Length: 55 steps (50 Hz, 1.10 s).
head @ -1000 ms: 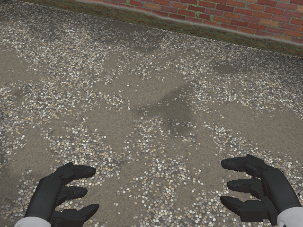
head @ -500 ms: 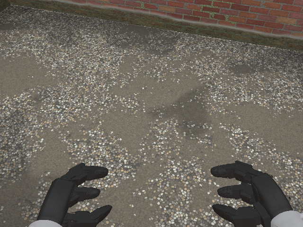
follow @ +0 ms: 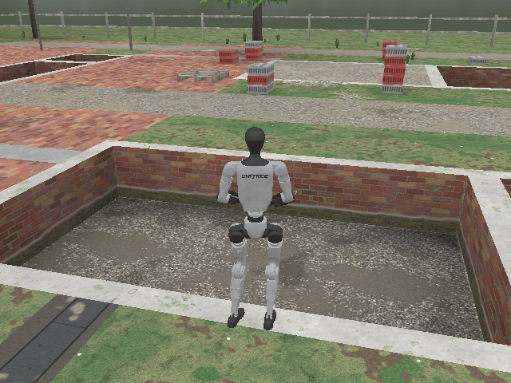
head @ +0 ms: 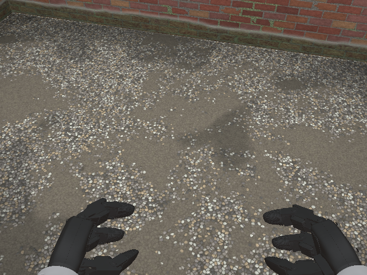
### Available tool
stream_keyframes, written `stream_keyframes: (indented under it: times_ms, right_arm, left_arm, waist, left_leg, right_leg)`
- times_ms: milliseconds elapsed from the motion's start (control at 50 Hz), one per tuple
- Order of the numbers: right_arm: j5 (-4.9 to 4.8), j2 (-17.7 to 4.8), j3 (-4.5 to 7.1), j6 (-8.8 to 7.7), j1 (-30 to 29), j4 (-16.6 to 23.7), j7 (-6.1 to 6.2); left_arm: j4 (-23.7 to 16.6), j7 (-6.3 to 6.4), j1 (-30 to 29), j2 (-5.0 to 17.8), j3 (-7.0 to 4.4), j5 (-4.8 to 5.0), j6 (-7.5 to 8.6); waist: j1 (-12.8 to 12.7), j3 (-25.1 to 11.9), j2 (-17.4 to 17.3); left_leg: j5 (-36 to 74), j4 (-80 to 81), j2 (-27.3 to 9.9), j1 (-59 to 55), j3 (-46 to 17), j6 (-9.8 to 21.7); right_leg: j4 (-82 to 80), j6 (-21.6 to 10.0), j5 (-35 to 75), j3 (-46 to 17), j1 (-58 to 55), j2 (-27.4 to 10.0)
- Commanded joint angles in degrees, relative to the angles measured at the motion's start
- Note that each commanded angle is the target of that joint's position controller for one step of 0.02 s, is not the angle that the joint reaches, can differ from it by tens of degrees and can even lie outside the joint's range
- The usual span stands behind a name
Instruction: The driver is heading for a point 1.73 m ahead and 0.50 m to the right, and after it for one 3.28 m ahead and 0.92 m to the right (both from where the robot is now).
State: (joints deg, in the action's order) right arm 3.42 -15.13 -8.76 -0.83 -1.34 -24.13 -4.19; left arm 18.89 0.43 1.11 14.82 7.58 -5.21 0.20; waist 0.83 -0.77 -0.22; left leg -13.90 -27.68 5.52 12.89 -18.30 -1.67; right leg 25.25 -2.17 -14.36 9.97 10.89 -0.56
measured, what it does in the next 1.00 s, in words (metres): stands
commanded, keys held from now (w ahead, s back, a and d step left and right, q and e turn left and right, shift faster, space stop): w+shift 1.00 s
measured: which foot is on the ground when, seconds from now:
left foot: down 0.00-1.00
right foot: down 0.00-1.00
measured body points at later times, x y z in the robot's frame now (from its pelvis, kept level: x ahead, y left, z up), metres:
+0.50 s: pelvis -0.01 -0.01 +0.00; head +0.00 -0.01 +0.45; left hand +0.25 +0.18 -0.01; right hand +0.25 -0.19 -0.02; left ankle +0.02 +0.14 -0.74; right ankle -0.01 -0.09 -0.74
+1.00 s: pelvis -0.01 -0.01 +0.00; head -0.01 +0.00 +0.45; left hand +0.25 +0.19 -0.01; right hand +0.26 -0.18 -0.01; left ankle +0.02 +0.14 -0.74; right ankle -0.01 -0.09 -0.74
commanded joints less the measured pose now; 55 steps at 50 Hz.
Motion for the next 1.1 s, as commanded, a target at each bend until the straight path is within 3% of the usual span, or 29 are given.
stream_keyframes:
  times_ms: [20, 260, 580, 760, 1100]
  right_arm:
    - [-0.07, -4.6, 1.94, -1.08, -7.9, 6.4, 0.3]
    - [-0.04, -4.1, 1.88, -0.89, -6.5, 6.1, 0.28]
    - [0.23, -3.9, 1.88, -0.79, -6.2, 6.2, 1.11]
    - [0.34, -3.6, 1.68, -0.63, -6.6, 6.4, 0.63]
    - [0.53, -3.5, 1.65, -0.92, -7.2, 6.2, 0.46]
  left_arm:
    - [-6.3, 0.12, -7.4, 5.0, -2.08, 0.04, 1.17]
    - [-5.4, -0.13, -6.7, 5.1, -2.18, -0.11, 0.55]
    - [-4.3, -0.13, -6.0, 5.2, -2.05, 0.04, 1.16]
    - [-4.2, -0.39, -5.8, 5.1, -1.98, -0.26, 0.57]
    - [-3.9, -0.38, -5.3, 5.1, -1.95, -0.25, 0.66]
  waist:
    - [-0.1, -8.1, 0.1]
    - [-0.3, -6.6, -0.1]
    - [-0.3, -8.0, 0.0]
    - [-0.6, -6.4, -0.8]
    - [-0.8, -7.3, -0.4]
  left_leg:
    - [15.9, 2.9, -7.8, 11.1, -0.8, 1.8]
    - [13.1, 3.2, -7.9, 11.4, 0.8, 1.7]
    - [16.3, 2.7, -8.1, 9.3, 1.5, 1.6]
    - [14.2, 3.6, -8.1, 10.2, 1.7, 1.7]
    - [15.2, 4.1, -8.2, 9.2, 1.7, 2.0]
  right_leg:
    - [-3.0, 1.6, 6.4, -8.0, -15.9, -9.4]
    - [-4.9, 0.7, 0.1, -8.1, -14.1, -9.4]
    - [-3.6, 0.5, 6.2, -7.6, -14.4, -9.3]
    - [-4.9, 0.4, 1.3, -7.8, -13.4, -9.3]
    - [-4.6, 0.4, 3.1, -7.9, -13.8, -9.4]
